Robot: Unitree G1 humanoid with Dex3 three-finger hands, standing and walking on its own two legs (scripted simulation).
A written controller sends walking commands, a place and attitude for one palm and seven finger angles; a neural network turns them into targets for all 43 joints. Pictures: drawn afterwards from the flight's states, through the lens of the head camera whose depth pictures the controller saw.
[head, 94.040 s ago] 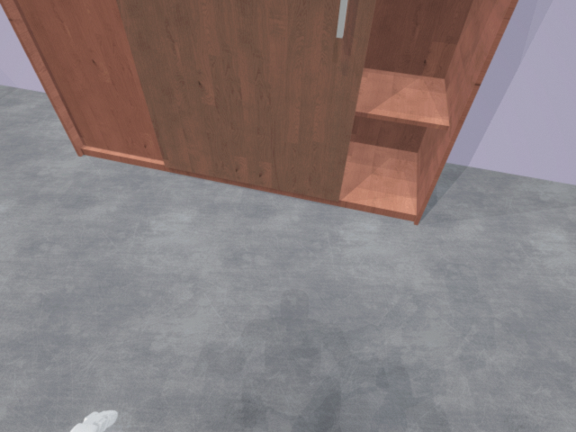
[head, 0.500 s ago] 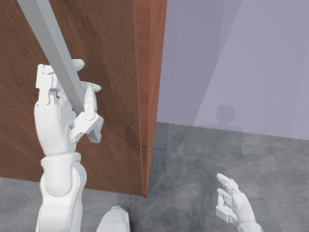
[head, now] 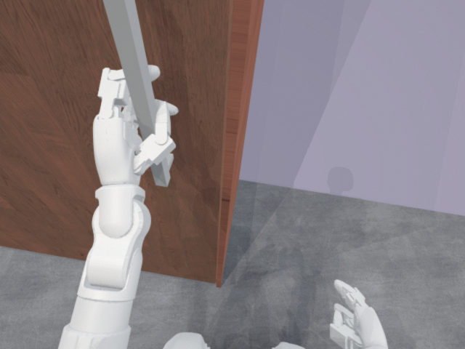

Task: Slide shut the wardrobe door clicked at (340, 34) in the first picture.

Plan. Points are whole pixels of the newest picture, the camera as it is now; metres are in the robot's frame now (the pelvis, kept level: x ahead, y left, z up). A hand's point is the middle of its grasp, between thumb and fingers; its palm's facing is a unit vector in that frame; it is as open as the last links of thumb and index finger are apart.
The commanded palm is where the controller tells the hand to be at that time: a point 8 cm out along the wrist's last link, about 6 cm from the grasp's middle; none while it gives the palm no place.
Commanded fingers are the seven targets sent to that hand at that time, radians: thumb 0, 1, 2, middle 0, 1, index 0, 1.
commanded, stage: step sideways, sliding the door along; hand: left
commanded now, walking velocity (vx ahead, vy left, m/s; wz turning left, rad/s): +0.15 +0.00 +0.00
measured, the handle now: (151, 102) +0.36 +0.19 +0.22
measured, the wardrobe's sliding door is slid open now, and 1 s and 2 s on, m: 0.00 0.00 0.00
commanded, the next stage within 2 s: stop walking and hold the door there in 1.76 s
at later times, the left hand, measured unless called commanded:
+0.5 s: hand (168, 135) +0.32 +0.16 +0.20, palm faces +0.28 -0.96 -0.02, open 5.6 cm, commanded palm +0.30 +0.08 +0.19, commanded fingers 0.00 0.90 0.90 -0.45 -1.40 -0.45 -1.40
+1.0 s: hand (169, 135) +0.33 +0.16 +0.20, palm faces +0.34 -0.94 -0.04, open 5.7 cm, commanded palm +0.30 +0.05 +0.20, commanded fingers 0.00 0.90 0.90 -0.45 -1.40 -0.45 -1.40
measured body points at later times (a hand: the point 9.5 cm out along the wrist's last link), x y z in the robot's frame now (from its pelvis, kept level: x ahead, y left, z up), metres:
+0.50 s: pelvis -0.01 -0.01 +0.02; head +0.04 +0.02 +0.46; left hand +0.30 +0.21 +0.20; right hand +0.23 -0.17 -0.06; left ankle +0.02 +0.09 -0.73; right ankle -0.02 -0.14 -0.69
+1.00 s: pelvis -0.02 -0.01 +0.00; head +0.02 +0.00 +0.45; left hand +0.30 +0.21 +0.20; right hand +0.19 -0.17 -0.09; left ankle +0.02 +0.09 -0.73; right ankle -0.04 -0.16 -0.70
